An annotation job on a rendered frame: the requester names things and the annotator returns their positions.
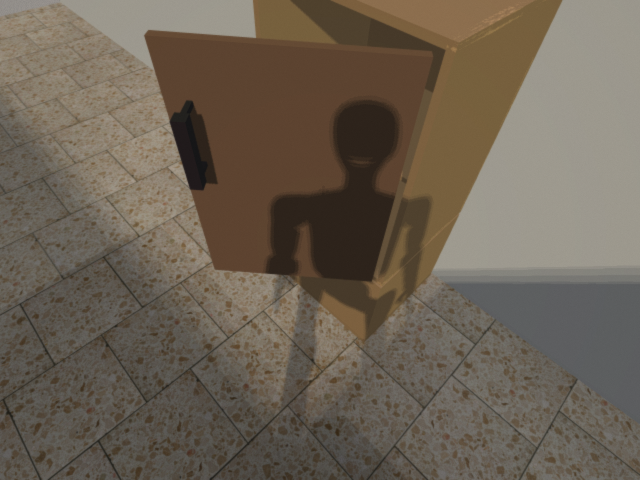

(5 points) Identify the handle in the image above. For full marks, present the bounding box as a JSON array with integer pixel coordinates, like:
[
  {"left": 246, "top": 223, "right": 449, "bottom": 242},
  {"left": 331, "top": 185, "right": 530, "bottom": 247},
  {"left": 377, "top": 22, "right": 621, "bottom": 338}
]
[{"left": 170, "top": 100, "right": 208, "bottom": 190}]

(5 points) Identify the cupboard door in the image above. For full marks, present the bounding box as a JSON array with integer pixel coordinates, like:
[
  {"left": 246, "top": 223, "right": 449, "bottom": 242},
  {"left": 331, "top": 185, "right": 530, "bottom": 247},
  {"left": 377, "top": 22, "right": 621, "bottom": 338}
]
[{"left": 144, "top": 30, "right": 433, "bottom": 282}]

